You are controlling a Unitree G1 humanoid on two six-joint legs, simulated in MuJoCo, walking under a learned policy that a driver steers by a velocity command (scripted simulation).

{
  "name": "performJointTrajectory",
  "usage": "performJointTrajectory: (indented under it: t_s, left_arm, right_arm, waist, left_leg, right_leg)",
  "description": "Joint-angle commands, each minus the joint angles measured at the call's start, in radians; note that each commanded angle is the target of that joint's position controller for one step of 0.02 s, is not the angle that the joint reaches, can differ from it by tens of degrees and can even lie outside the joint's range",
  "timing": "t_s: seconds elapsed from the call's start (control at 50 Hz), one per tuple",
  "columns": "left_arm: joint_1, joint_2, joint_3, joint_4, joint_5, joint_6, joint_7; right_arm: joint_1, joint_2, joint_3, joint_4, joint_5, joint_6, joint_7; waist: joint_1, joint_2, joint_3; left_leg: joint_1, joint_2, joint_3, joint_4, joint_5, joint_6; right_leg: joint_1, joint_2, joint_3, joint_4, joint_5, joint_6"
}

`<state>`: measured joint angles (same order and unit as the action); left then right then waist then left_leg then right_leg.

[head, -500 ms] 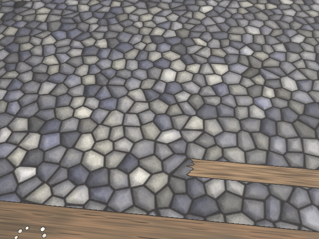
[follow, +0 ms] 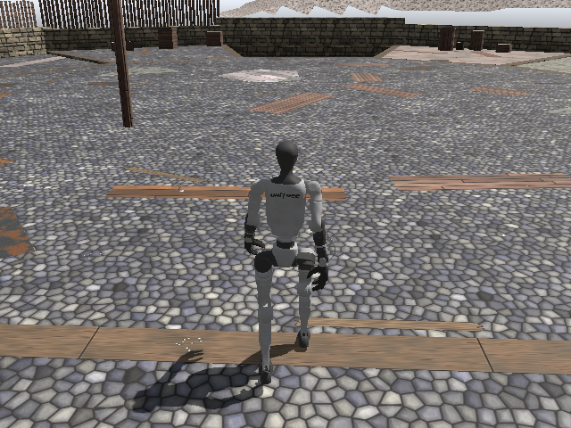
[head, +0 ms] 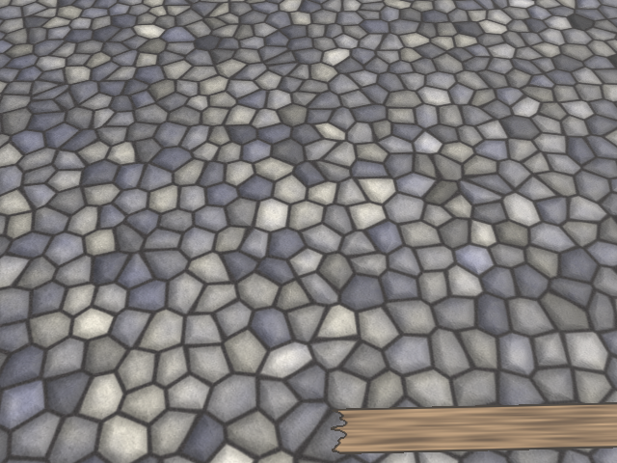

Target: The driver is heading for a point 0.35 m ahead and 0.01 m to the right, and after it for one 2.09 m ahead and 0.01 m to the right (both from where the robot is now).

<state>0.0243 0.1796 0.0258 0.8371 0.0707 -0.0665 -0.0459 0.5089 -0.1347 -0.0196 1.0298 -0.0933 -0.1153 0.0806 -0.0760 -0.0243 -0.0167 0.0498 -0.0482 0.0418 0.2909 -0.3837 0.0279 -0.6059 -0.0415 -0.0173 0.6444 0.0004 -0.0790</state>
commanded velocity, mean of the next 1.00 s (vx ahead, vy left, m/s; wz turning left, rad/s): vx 0.50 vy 0.00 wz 0.00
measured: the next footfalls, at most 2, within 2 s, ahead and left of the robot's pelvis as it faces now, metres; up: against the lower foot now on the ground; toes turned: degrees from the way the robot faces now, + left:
right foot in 0.02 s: +0.18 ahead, -0.11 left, +0.00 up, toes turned -3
left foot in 0.66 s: +0.54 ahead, +0.15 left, -0.14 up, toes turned +2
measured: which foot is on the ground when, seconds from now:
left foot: down 0.00-0.06, up 0.08-0.64, down 0.66-1.00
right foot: up 0.00-0.00, down 0.02-0.66, up 0.68-1.00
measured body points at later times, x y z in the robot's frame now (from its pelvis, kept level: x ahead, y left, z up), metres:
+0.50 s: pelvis +0.27 -0.01 -0.03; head +0.28 -0.01 +0.42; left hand +0.14 +0.15 -0.18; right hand +0.45 -0.20 -0.15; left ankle +0.47 +0.14 -0.73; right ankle +0.14 -0.11 -0.73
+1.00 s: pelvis +0.58 +0.03 -0.13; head +0.59 +0.03 +0.32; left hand +0.79 +0.27 -0.22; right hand +0.55 -0.23 -0.28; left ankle +0.50 +0.15 -0.87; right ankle +0.75 -0.12 -0.83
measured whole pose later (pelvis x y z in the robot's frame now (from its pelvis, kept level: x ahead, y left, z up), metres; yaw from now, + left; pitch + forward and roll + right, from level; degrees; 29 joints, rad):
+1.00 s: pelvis +0.58 +0.03 -0.13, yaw +0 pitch +4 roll +3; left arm 0.04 0.23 0.06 0.79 -0.02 -0.08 0.01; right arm 0.38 -0.23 -0.06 1.01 0.03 -0.07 -0.02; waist -0.07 -0.03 -0.04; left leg -0.12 -0.05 0.05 0.36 -0.30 0.03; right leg -0.70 -0.10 0.04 0.70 0.00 -0.01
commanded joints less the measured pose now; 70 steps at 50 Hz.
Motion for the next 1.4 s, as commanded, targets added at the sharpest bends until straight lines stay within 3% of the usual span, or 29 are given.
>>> performJointTrajectory:
  t_s: [0.02, 0.04, 0.06, 0.08, 0.1, 0.12, 0.16, 0.2, 0.26, 0.3, 0.38, 0.54, 0.56, 0.58, 0.64, 0.66, 0.68, 0.7, 0.72, 0.74, 0.78, 0.84, 0.94, 1.04, 1.1, 1.14, 1.16, 1.22, 1.4]
  left_arm:
    - [0.063, 0.184, 0.064, -0.041, -0.041, -0.033, 0.017]
    - [0.168, 0.199, 0.070, -0.017, -0.047, -0.045, 0.023]
    - [0.372, 0.233, 0.070, 0.017, -0.045, -0.047, 0.024]
    - [0.602, 0.199, 0.060, 0.096, -0.019, -0.047, 0.018]
    - [0.575, 0.213, 0.079, 0.118, -0.004, -0.063, 0.026]
    - [0.436, 0.201, 0.079, 0.099, -0.016, -0.064, 0.028]
    - [0.334, 0.066, 0.037, 0.099, -0.017, -0.056, 0.036]
    - [0.286, -0.004, 0.020, 0.079, -0.005, -0.061, 0.045]
    - [0.369, 0.062, 0.036, 0.112, 0.004, -0.070, 0.029]
    - [0.423, 0.056, 0.033, 0.131, 0.023, -0.067, 0.019]
    - [0.512, 0.028, 0.000, 0.153, 0.006, -0.069, 0.029]
    - [0.705, 0.028, -0.034, 0.227, -0.021, -0.059, 0.026]
    - [0.560, 0.163, 0.032, 0.190, -0.128, -0.022, 0.083]
    - [0.565, 0.161, 0.031, 0.188, -0.124, -0.002, 0.101]
    - [0.596, 0.078, 0.031, 0.209, -0.089, 0.014, 0.083]
    - [0.590, 0.040, 0.026, 0.221, -0.086, -0.004, 0.068]
    - [0.703, -0.040, 0.007, 0.221, -0.119, -0.030, 0.058]
    - [0.701, 0.052, 0.013, 0.166, -0.140, -0.065, 0.051]
    - [0.550, 0.048, 0.006, 0.081, -0.170, -0.074, 0.055]
    - [0.394, 0.061, 0.010, 0.048, -0.158, -0.064, 0.078]
    - [0.357, 0.065, 0.028, 0.035, -0.108, -0.026, 0.097]
    - [0.326, 0.040, 0.038, 0.012, -0.085, -0.007, 0.094]
    - [0.110, 0.052, 0.030, -0.055, -0.084, -0.017, 0.057]
    - [-0.053, 0.114, 0.040, -0.121, -0.086, -0.019, 0.031]
    - [0.197, 0.197, 0.084, -0.050, -0.077, -0.025, 0.033]
    - [0.468, 0.317, 0.113, 0.008, -0.082, -0.021, 0.031]
    - [0.433, 0.257, 0.095, -0.001, -0.084, -0.023, 0.032]
    - [0.196, 0.174, 0.069, -0.045, -0.067, -0.027, 0.030]
    - [0.303, 0.182, 0.073, 0.044, -0.080, -0.033, 0.058]
  right_arm:
    - [-0.093, -0.207, -0.051, -0.063, 0.046, -0.018, -0.020]
    - [0.005, -0.173, -0.038, -0.037, 0.034, -0.015, -0.019]
    - [0.193, -0.048, -0.001, -0.024, 0.002, -0.021, -0.020]
    - [0.085, -0.084, -0.007, -0.056, 0.009, -0.024, 0.002]
    - [-0.121, -0.140, -0.031, -0.111, 0.039, -0.018, -0.002]
    - [-0.186, -0.145, -0.029, -0.125, 0.044, -0.018, -0.025]
    - [-0.180, -0.078, -0.007, -0.136, 0.000, -0.009, -0.051]
    - [-0.162, -0.042, 0.001, -0.117, -0.002, 0.013, -0.054]
    - [-0.254, -0.069, -0.005, -0.155, 0.002, 0.033, -0.038]
    - [-0.249, -0.046, 0.010, -0.152, -0.017, 0.036, -0.018]
    - [-0.381, -0.092, 0.008, -0.194, -0.008, 0.019, -0.022]
    - [-0.618, -0.094, 0.024, -0.287, -0.005, 0.059, -0.025]
    - [-0.715, -0.154, -0.013, -0.329, 0.206, 0.033, -0.017]
    - [-0.685, -0.148, -0.008, -0.319, 0.220, 0.027, -0.010]
    - [-0.314, -0.183, -0.048, -0.179, 0.138, 0.022, -0.013]
    - [-0.054, -0.230, -0.067, -0.097, 0.123, 0.033, -0.018]
    - [0.007, -0.270, -0.059, -0.085, 0.102, 0.025, -0.028]
    - [0.070, -0.308, -0.074, -0.064, 0.121, 0.039, -0.034]
    - [0.066, -0.331, -0.087, -0.060, 0.118, 0.049, -0.044]
    - [-0.061, -0.258, -0.070, -0.085, 0.108, 0.055, -0.059]
    - [-0.268, -0.169, -0.029, -0.127, 0.095, 0.029, -0.063]
    - [-0.301, -0.173, -0.028, -0.109, 0.082, 0.020, -0.070]
    - [-0.232, -0.271, -0.067, -0.095, 0.115, 0.023, -0.105]
    - [-0.138, -0.263, -0.080, -0.058, 0.132, 0.048, -0.100]
    - [-0.148, -0.241, -0.070, -0.066, 0.118, 0.056, -0.094]
    - [-0.079, -0.141, -0.030, -0.096, 0.097, 0.015, -0.081]
    - [-0.145, -0.224, -0.056, -0.098, 0.120, 0.003, -0.077]
    - [-0.273, -0.227, -0.070, -0.125, 0.105, 0.014, -0.099]
    - [-0.440, -0.154, -0.066, -0.172, 0.099, 0.043, -0.089]
  waist:
    - [0.142, 0.039, -0.007]
    - [0.132, 0.016, -0.129]
    - [0.130, -0.198, -0.371]
    - [0.246, -0.207, -0.357]
    - [0.265, -0.084, -0.104]
    - [0.207, -0.016, 0.015]
    - [0.115, 0.025, 0.003]
    - [0.077, 0.018, 0.022]
    - [0.105, 0.004, 0.026]
    - [0.106, 0.014, 0.025]
    - [0.160, 0.006, 0.017]
    - [0.246, 0.003, 0.192]
    - [0.228, -0.005, 0.218]
    - [0.213, 0.007, 0.186]
    - [0.084, 0.043, -0.027]
    - [-0.034, 0.095, -0.129]
    - [-0.013, 0.295, -0.292]
    - [-0.042, 0.356, -0.452]
    - [-0.058, 0.301, -0.441]
    - [-0.034, 0.096, -0.272]
    - [0.086, -0.034, -0.100]
    - [0.138, 0.087, 0.072]
    - [0.090, 0.093, 0.005]
    - [0.043, 0.056, 0.059]
    - [0.158, 0.044, -0.103]
    - [0.198, -0.278, -0.382]
    - [0.202, -0.196, -0.303]
    - [0.106, -0.041, -0.059]
    - [0.088, -0.038, 0.011]
  left_leg:
    - [-0.085, 0.217, -0.038, 0.173, 0.880, 0.118]
    - [-0.199, 0.153, -0.026, 0.354, 0.765, 0.074]
    - [-0.502, 0.020, -0.025, 0.680, 0.206, -0.011]
    - [-0.775, -0.078, -0.081, 1.014, -0.279, -0.015]
    - [-0.929, 0.002, -0.178, 1.097, -0.183, 0.031]
    - [-0.905, 0.072, -0.165, 1.080, -0.066, 0.045]
    - [-0.749, 0.159, -0.177, 0.988, 0.067, 0.053]
    - [-0.702, 0.178, -0.163, 0.881, 0.135, 0.047]
    - [-0.739, 0.178, -0.094, 0.707, 0.277, 0.003]
    - [-0.743, 0.182, -0.087, 0.689, 0.486, 0.006]
    - [-0.752, 0.174, -0.078, 0.365, 0.907, -0.002]
    - [-0.776, 0.187, -0.057, 0.144, 0.670, -0.003]
    - [-0.717, 0.146, -0.120, 0.175, 0.612, -0.004]
    - [-0.697, 0.148, -0.113, 0.133, 0.605, 0.001]
    - [-0.162, 0.084, 0.011, 0.067, 0.728, 0.044]
    - [0.208, 0.192, -0.068, 0.193, 0.939, 0.091]
    - [0.520, 0.392, -0.255, 0.487, 1.294, 0.193]
    - [0.568, 0.462, -0.469, 0.395, 1.116, 0.299]
    - [0.521, 0.531, -0.638, 0.186, 0.407, 0.377]
    - [0.297, 0.487, -0.628, 0.059, 0.191, 0.339]
    - [-0.109, 0.449, -0.542, 0.011, 0.269, 0.287]
    - [-0.460, 0.287, -0.263, -0.066, 0.375, 0.210]
    - [-0.392, 0.255, -0.139, -0.093, 0.521, 0.193]
    - [-0.155, 0.310, -0.174, -0.033, 0.380, 0.154]
    - [-0.214, 0.208, -0.080, 0.288, 0.623, 0.091]
    - [-0.773, -0.001, -0.075, 0.916, -0.165, -0.006]
    - [-0.903, 0.045, -0.145, 1.021, -0.162, 0.005]
    - [-0.818, 0.164, -0.102, 0.880, 0.062, 0.018]
    - [-0.776, 0.161, -0.088, 0.475, 0.445, -0.007]
  right_leg:
    - [0.273, 0.055, -0.057, -0.132, -0.080, -0.054]
    - [0.586, 0.017, -0.001, -0.039, 0.104, -0.132]
    - [1.051, -0.206, 0.352, -0.074, 0.230, -0.373]
    - [1.137, -0.316, 0.716, -0.279, -0.077, -0.417]
    - [0.943, -0.283, 0.648, -0.335, -0.249, -0.293]
    - [0.724, -0.273, 0.531, -0.354, -0.195, -0.258]
    - [0.499, -0.246, 0.395, -0.396, -0.056, -0.253]
    - [0.383, -0.179, 0.282, -0.447, -0.112, -0.218]
    - [0.338, -0.137, 0.170, -0.444, -0.059, -0.217]
    - [0.296, -0.126, 0.140, -0.372, -0.020, -0.213]
    - [0.315, -0.065, 0.110, -0.223, -0.130, -0.186]
    - [0.474, -0.148, 0.269, -0.033, -0.322, -0.182]
    - [0.375, -0.174, 0.282, 0.018, -0.232, -0.137]
    - [0.432, -0.162, 0.248, 0.070, -0.153, -0.118]
    - [0.360, -0.052, 0.127, 0.501, 0.085, -0.046]
    - [0.072, 0.021, 0.095, 0.850, -0.265, 0.012]
    - [-0.244, 0.094, 0.148, 1.251, -0.848, 0.051]
    - [-0.327, 0.074, 0.224, 1.333, -0.775, 0.067]
    - [-0.469, 0.025, 0.178, 1.259, -0.648, 0.071]
    - [-0.492, -0.028, 0.078, 1.210, -0.523, 0.082]
    - [-0.353, -0.082, 0.115, 1.027, -0.323, 0.072]
    - [-0.158, -0.114, 0.101, 0.601, -0.214, 0.090]
    - [0.064, -0.051, 0.036, 0.089, 0.051, 0.088]
    - [-0.001, -0.032, 0.030, -0.070, -0.054, 0.024]
    - [0.417, 0.006, 0.001, -0.102, -0.054, -0.037]
    - [0.997, -0.347, 0.697, -0.265, -0.204, -0.245]
    - [0.967, -0.330, 0.687, -0.303, -0.324, -0.214]
    - [0.542, -0.235, 0.377, -0.383, -0.096, -0.151]
    - [0.470, -0.165, 0.138, -0.503, 0.031, -0.118]
Keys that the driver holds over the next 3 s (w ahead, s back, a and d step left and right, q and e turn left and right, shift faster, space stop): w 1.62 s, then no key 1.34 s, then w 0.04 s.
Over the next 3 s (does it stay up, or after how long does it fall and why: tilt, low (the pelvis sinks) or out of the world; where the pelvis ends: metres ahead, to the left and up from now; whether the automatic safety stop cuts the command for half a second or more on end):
stays up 1.11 0.02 -0.13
